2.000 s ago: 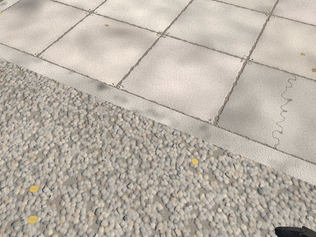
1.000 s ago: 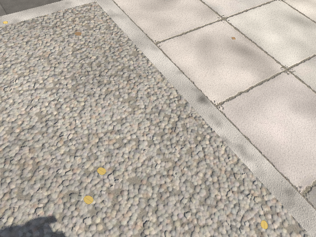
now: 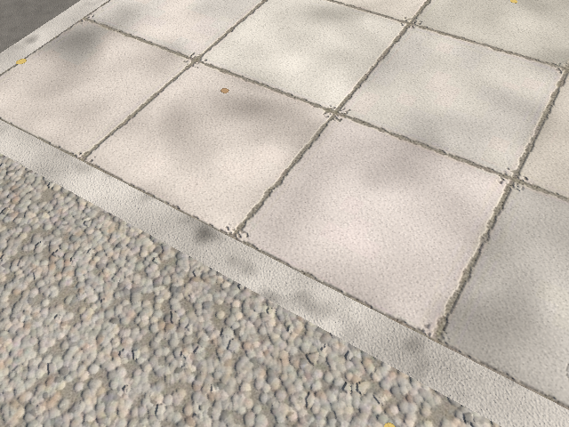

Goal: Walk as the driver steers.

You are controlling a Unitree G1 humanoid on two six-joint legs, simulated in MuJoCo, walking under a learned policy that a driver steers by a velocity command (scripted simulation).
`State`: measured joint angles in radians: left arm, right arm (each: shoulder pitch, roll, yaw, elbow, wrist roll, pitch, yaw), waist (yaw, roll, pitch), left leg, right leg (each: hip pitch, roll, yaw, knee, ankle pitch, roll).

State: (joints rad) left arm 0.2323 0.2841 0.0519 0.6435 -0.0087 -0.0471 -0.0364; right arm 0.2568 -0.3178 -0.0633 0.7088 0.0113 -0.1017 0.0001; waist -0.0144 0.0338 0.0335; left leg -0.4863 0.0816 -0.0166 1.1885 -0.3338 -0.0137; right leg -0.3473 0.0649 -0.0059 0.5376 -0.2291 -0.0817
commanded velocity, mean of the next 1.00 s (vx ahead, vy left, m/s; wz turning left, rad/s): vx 0.49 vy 0.00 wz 0.38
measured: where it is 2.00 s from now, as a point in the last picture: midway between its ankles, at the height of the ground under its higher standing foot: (200, 230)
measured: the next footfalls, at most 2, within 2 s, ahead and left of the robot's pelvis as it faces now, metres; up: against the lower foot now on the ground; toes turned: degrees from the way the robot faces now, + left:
left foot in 0.42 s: +0.41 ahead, +0.12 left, +0.00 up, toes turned +8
right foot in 0.86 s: +0.72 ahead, -0.03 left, +0.00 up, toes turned +27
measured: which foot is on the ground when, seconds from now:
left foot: up 0.00-0.40, down 0.42-0.86, up 0.88-1.00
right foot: down 0.00-0.40, up 0.42-0.84, down 0.86-1.00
